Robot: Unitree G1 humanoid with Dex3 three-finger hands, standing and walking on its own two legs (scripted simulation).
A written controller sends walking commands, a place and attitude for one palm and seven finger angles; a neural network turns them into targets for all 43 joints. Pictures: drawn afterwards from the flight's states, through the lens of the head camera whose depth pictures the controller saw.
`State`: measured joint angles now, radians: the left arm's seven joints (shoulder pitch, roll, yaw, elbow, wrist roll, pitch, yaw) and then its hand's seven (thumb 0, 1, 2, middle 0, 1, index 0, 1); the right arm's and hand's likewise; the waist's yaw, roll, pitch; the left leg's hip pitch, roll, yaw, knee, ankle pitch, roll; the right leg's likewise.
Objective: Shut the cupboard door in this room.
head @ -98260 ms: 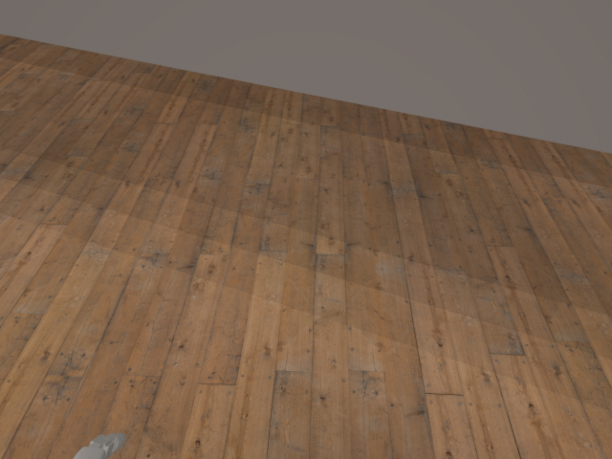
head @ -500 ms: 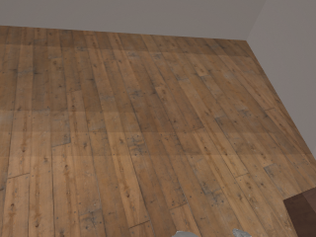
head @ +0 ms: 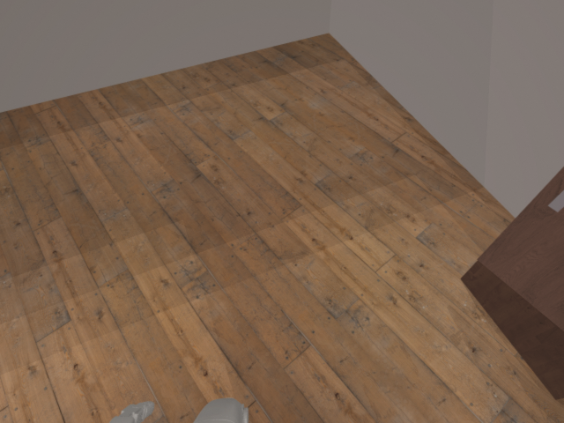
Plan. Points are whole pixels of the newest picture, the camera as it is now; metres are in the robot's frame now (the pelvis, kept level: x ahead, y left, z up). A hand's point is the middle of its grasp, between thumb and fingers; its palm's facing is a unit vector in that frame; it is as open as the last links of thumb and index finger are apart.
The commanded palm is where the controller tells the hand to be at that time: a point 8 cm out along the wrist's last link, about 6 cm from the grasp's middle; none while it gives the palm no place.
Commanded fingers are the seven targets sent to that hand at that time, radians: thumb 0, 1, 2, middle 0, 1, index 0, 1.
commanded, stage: turn to face it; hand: left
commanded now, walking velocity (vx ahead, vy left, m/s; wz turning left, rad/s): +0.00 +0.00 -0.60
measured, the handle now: out of the picture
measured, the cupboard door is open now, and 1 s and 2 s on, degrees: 14 14 14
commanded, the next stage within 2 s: take the last steps up to it in 1.34 s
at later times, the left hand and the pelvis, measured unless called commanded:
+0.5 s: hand (163, 394) +0.18 +0.21 -0.16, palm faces -0.25 -0.94 -0.22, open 7.4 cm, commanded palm none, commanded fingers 0.00 0.90 0.90 -0.20 -0.30 -0.20 -0.30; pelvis +0.03 +0.03 +0.01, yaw -18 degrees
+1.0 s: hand (229, 369) +0.22 +0.11 -0.16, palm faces -0.52 -0.83 -0.22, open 7.3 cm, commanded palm none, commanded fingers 0.00 0.90 0.90 -0.20 -0.30 -0.20 -0.30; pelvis +0.05 -0.01 +0.00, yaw -34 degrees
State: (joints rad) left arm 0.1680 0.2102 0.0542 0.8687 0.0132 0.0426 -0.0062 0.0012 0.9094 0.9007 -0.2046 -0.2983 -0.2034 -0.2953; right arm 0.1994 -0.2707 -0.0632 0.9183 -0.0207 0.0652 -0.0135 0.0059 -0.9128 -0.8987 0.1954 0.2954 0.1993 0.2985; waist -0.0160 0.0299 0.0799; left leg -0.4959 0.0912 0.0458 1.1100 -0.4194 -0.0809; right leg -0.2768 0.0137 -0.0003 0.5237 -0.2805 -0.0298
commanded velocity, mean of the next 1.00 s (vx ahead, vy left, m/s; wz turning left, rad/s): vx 0.00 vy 0.00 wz -0.58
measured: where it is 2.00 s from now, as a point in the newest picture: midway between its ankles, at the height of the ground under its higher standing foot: outside the picture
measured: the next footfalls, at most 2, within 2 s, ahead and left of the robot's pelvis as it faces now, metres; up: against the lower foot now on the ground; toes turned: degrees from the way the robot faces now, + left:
left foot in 0.22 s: +0.09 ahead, +0.14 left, +0.00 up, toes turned -6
right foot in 0.64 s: +0.01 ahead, -0.12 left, +0.00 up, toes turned -28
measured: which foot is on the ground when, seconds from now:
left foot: up 0.00-0.20, down 0.22-0.64, up 0.66-1.00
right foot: down 0.00-0.22, up 0.24-0.62, down 0.64-1.00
